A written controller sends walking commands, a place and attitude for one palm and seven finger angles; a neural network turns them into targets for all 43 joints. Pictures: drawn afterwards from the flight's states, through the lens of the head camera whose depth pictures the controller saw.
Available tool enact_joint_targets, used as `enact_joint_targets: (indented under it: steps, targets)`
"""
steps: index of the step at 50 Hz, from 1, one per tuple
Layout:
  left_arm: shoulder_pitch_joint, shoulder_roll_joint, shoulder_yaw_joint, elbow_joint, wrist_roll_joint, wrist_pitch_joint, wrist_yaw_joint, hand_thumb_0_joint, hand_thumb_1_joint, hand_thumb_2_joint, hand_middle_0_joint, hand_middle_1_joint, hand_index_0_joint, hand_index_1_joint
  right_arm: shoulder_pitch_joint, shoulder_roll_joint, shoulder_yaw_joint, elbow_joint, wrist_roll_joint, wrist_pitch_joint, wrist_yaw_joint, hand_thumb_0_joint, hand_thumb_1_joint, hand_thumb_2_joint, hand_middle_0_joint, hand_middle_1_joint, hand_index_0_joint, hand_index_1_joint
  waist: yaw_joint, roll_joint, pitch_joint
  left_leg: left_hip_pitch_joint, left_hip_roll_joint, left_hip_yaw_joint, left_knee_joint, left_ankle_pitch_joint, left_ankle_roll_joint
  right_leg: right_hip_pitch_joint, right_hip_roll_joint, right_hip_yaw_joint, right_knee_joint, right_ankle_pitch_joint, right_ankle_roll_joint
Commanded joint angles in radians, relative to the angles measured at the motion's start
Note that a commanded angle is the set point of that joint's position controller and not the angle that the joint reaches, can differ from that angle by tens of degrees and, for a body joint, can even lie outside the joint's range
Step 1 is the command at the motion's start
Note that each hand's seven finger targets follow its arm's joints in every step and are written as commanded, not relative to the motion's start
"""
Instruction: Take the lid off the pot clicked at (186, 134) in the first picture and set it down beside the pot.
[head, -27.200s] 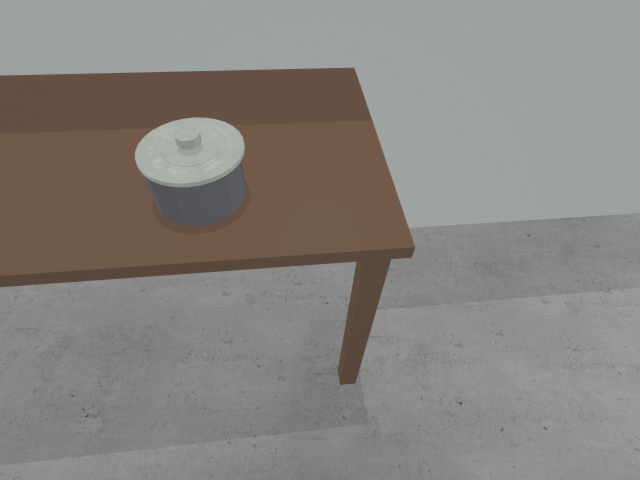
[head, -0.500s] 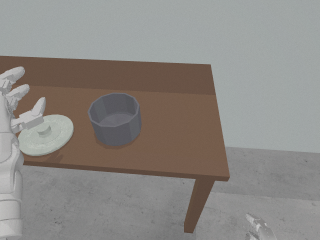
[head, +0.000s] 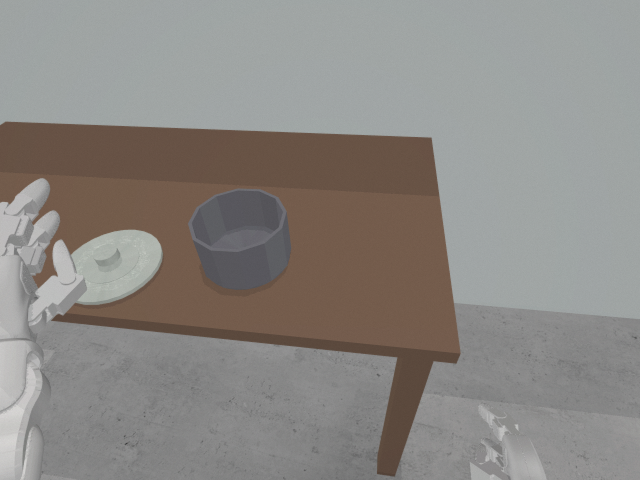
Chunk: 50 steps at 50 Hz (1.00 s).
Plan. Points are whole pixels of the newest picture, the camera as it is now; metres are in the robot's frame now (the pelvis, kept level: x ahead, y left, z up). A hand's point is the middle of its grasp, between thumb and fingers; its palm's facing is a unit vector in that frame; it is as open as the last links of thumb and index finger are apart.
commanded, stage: draw the hand back to the body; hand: left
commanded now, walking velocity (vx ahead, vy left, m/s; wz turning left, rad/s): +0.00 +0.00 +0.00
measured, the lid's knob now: (106, 255) +0.46 +0.44 -0.01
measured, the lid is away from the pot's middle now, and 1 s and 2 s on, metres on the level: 0.24 0.24 0.24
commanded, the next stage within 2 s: step back with the hand held close in 0.58 s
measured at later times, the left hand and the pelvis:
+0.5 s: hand (47, 358) +0.17 +0.27 +0.16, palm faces +0.35 -0.88 -0.33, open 7.4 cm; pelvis +0.00 +0.04 +0.00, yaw +0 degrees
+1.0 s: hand (25, 365) +0.17 +0.30 +0.15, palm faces +0.24 -0.88 -0.40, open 7.4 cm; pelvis -0.03 +0.08 +0.00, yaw -2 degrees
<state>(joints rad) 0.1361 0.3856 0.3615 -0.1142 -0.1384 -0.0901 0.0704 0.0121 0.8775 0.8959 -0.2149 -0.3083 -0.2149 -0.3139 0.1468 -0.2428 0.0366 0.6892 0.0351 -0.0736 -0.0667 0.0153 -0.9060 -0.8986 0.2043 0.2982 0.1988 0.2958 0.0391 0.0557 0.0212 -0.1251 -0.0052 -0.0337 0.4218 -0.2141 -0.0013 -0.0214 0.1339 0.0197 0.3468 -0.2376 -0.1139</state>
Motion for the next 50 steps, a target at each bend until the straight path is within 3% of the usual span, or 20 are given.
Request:
enact_joint_targets:
  steps: [1, 5, 9, 12, 14, 19, 20, 21, 25, 28, 32, 34, 35, 36, 38, 39, 41, 44, 49, 50]
  targets:
    - [-0.142, 0.214, 0.073, -0.297, 0.000, -0.082, 0.012, 0.000, 0.900, 0.900, -0.200, -0.300, -0.200, -0.300, -0.162, -0.099, -0.039, -0.173, -0.001, -0.068, -0.004, 0.000, -0.900, -0.900, 0.200, 0.300, 0.200, 0.300, 0.001, 0.002, -0.116, 0.118, 0.000, 0.039, -0.013, 0.138, 0.059, -0.097, -0.145, 0.070, -0.094, 0.244, 0.108]
    - [-0.049, 0.231, 0.107, -0.336, 0.002, -0.091, 0.016, 0.000, 0.900, 0.900, -0.200, -0.300, -0.200, -0.300, -0.155, -0.096, -0.039, -0.168, -0.010, -0.078, -0.009, 0.000, -0.900, -0.900, 0.200, 0.300, 0.200, 0.300, 0.009, 0.004, -0.094, 0.121, 0.002, 0.035, -0.021, 0.149, 0.058, -0.100, -0.139, 0.059, -0.104, 0.221, 0.097]
    - [0.052, 0.180, 0.071, -0.367, 0.002, -0.091, 0.008, 0.000, 0.900, 0.900, -0.200, -0.300, -0.200, -0.300, -0.152, -0.090, -0.037, -0.175, -0.017, -0.081, -0.010, 0.000, -0.900, -0.900, 0.200, 0.300, 0.200, 0.300, 0.015, -0.021, -0.086, 0.123, 0.006, 0.026, -0.034, 0.158, 0.058, -0.092, -0.133, 0.050, -0.100, 0.213, 0.092]
    - [0.115, 0.148, 0.035, -0.442, 0.005, -0.098, 0.002, 0.000, 0.900, 0.900, -0.200, -0.300, -0.200, -0.300, -0.154, -0.086, -0.036, -0.185, -0.018, -0.089, -0.005, 0.000, -0.900, -0.900, 0.200, 0.300, 0.200, 0.300, 0.010, 0.003, -0.083, 0.138, 0.010, 0.025, -0.036, 0.166, 0.056, -0.103, -0.130, 0.042, -0.102, 0.206, 0.088]
    - [0.133, 0.156, 0.038, -0.493, 0.012, -0.100, 0.007, 0.000, 0.900, 0.900, -0.200, -0.300, -0.200, -0.300, -0.151, -0.085, -0.036, -0.187, -0.021, -0.094, -0.004, 0.000, -0.900, -0.900, 0.200, 0.300, 0.200, 0.300, 0.012, 0.015, -0.095, 0.149, 0.013, 0.020, -0.041, 0.170, 0.055, -0.101, -0.129, 0.042, -0.104, 0.200, 0.084]
    - [0.260, 0.149, 0.056, -0.500, 0.013, -0.090, 0.009, 0.000, 0.900, 0.900, -0.200, -0.300, -0.200, -0.300, -0.138, -0.083, -0.038, -0.188, -0.028, -0.090, -0.006, 0.000, -0.900, -0.900, 0.200, 0.300, 0.200, 0.300, 0.016, -0.035, -0.056, 0.124, 0.019, 0.009, -0.048, 0.156, 0.053, -0.110, -0.124, 0.038, -0.110, 0.175, 0.080]
    - [0.275, 0.134, 0.038, -0.537, 0.016, -0.094, 0.006, 0.000, 0.900, 0.900, -0.200, -0.300, -0.200, -0.300, -0.141, -0.082, -0.038, -0.195, -0.025, -0.091, -0.003, 0.000, -0.900, -0.900, 0.200, 0.300, 0.200, 0.300, 0.011, 0.009, -0.057, 0.130, 0.018, 0.013, -0.046, 0.158, 0.051, -0.115, -0.125, 0.035, -0.108, 0.174, 0.078]
    - [0.313, 0.130, 0.038, -0.534, 0.016, -0.091, 0.007, 0.000, 0.900, 0.900, -0.200, -0.300, -0.200, -0.300, -0.139, -0.078, -0.038, -0.195, -0.028, -0.090, -0.003, 0.000, -0.900, -0.900, 0.200, 0.300, 0.200, 0.300, 0.015, 0.006, -0.062, 0.127, 0.019, 0.010, -0.047, 0.158, 0.050, -0.113, -0.124, 0.033, -0.107, 0.172, 0.078]
    - [0.201, 0.134, 0.016, -0.603, 0.032, -0.090, 0.018, 0.000, 0.900, 0.900, -0.200, -0.300, -0.200, -0.300, -0.139, -0.082, -0.034, -0.193, -0.027, -0.098, -0.005, 0.000, -0.900, -0.900, 0.200, 0.300, 0.200, 0.300, -0.003, 0.046, -0.041, 0.136, 0.022, -0.005, -0.054, 0.134, 0.045, -0.137, -0.118, 0.029, -0.110, 0.129, 0.072]
    - [0.276, 0.122, 0.026, -0.531, 0.031, -0.078, 0.025, 0.000, 0.900, 0.900, -0.200, -0.300, -0.200, -0.300, -0.129, -0.080, -0.033, -0.188, -0.031, -0.096, -0.011, 0.000, -0.900, -0.900, 0.200, 0.300, 0.200, 0.300, 0.010, 0.009, -0.013, 0.120, 0.028, -0.019, -0.071, 0.104, 0.042, -0.144, -0.114, 0.018, -0.113, 0.089, 0.069]
    - [0.296, 0.099, 0.002, -0.557, 0.032, -0.076, 0.016, 0.000, 0.900, 0.900, -0.200, -0.300, -0.200, -0.300, -0.134, -0.081, -0.032, -0.201, -0.030, -0.089, -0.004, 0.000, -0.900, -0.900, 0.200, 0.300, 0.200, 0.300, 0.011, -0.009, -0.026, 0.106, 0.030, -0.029, -0.084, 0.099, 0.039, -0.126, -0.112, 0.011, -0.101, 0.091, 0.067]
    - [0.266, 0.116, 0.009, -0.606, 0.039, -0.079, 0.019, 0.000, 0.900, 0.900, -0.200, -0.300, -0.200, -0.300, -0.133, -0.084, -0.033, -0.203, -0.031, -0.095, -0.003, 0.000, -0.900, -0.900, 0.200, 0.300, 0.200, 0.300, 0.012, 0.021, -0.060, 0.120, 0.033, -0.034, -0.083, 0.119, 0.037, -0.113, -0.113, 0.012, -0.092, 0.112, 0.066]
    - [0.110, 0.288, 0.206, -0.669, 0.027, -0.142, 0.039, 0.000, 0.900, 0.900, -0.200, -0.300, -0.200, -0.300, -0.121, -0.093, -0.021, -0.262, -0.014, -0.074, -0.003, 0.000, -0.900, -0.900, 0.200, 0.300, 0.200, 0.300, -0.002, 0.090, 0.049, 0.040, 0.048, -0.056, -0.076, -0.015, 0.062, -0.199, -0.157, 0.111, -0.116, 0.102, 0.064]
    - [0.129, 0.265, 0.193, -0.657, 0.044, -0.165, 0.037, 0.000, 0.900, 0.900, -0.200, -0.300, -0.200, -0.300, -0.120, -0.087, -0.032, -0.232, -0.027, -0.074, -0.002, 0.000, -0.900, -0.900, 0.200, 0.300, 0.200, 0.300, 0.001, -0.015, 0.013, 0.019, 0.040, -0.067, -0.045, -0.016, 0.069, -0.200, -0.176, 0.148, -0.117, 0.127, 0.062]
    - [0.291, 0.170, 0.125, -0.542, 0.048, -0.153, 0.023, 0.000, 0.900, 0.900, -0.200, -0.300, -0.200, -0.300, -0.083, -0.093, -0.052, -0.226, -0.031, -0.061, 0.012, 0.000, -0.900, -0.900, 0.200, 0.300, 0.200, 0.300, -0.013, -0.147, -0.004, 0.051, 0.039, -0.068, 0.013, 0.060, 0.071, -0.228, -0.204, 0.183, -0.117, 0.193, 0.066]
    - [0.324, 0.130, 0.086, -0.522, 0.051, -0.148, 0.012, 0.000, 0.900, 0.900, -0.200, -0.300, -0.200, -0.300, -0.079, -0.099, -0.057, -0.233, -0.030, -0.054, 0.018, 0.000, -0.900, -0.900, 0.200, 0.300, 0.200, 0.300, -0.020, -0.150, -0.020, 0.058, 0.044, -0.063, 0.030, 0.092, 0.073, -0.235, -0.212, 0.180, -0.102, 0.229, 0.073]
    - [0.347, 0.096, 0.045, -0.536, 0.056, -0.154, 0.000, 0.000, 0.900, 0.900, -0.200, -0.300, -0.200, -0.300, -0.074, -0.108, -0.062, -0.244, -0.022, -0.048, 0.025, 0.000, -0.900, -0.900, 0.200, 0.300, 0.200, 0.300, -0.029, -0.048, -0.057, 0.060, 0.064, -0.061, 0.019, 0.124, 0.073, -0.229, -0.216, 0.153, -0.055, 0.252, 0.078]
    - [0.388, 0.109, 0.046, -0.582, 0.062, -0.151, 0.002, 0.000, 0.900, 0.900, -0.200, -0.300, -0.200, -0.300, -0.062, -0.115, -0.067, -0.272, -0.016, -0.036, 0.024, 0.000, -0.900, -0.900, 0.200, 0.300, 0.200, 0.300, -0.026, 0.037, -0.093, 0.013, 0.098, -0.088, -0.032, 0.127, 0.077, -0.205, -0.190, 0.105, 0.021, 0.214, 0.095]
    - [0.458, 0.185, 0.141, -0.704, 0.071, -0.163, 0.020, 0.000, 0.900, 0.900, -0.200, -0.300, -0.200, -0.300, -0.045, -0.110, -0.076, -0.321, -0.019, -0.025, 0.016, 0.000, -0.900, -0.900, 0.200, 0.300, 0.200, 0.300, -0.015, 0.020, -0.137, -0.120, 0.152, -0.163, -0.103, 0.100, 0.092, -0.132, -0.145, 0.048, 0.164, 0.151, 0.108]
    - [0.465, 0.212, 0.168, -0.729, 0.070, -0.163, 0.026, 0.000, 0.900, 0.900, -0.200, -0.300, -0.200, -0.300, -0.044, -0.112, -0.075, -0.328, -0.020, -0.025, 0.014, 0.000, -0.900, -0.900, 0.200, 0.300, 0.200, 0.300, -0.013, 0.045, -0.144, -0.148, 0.161, -0.178, -0.117, 0.081, 0.096, -0.121, -0.139, 0.042, 0.191, 0.122, 0.110]
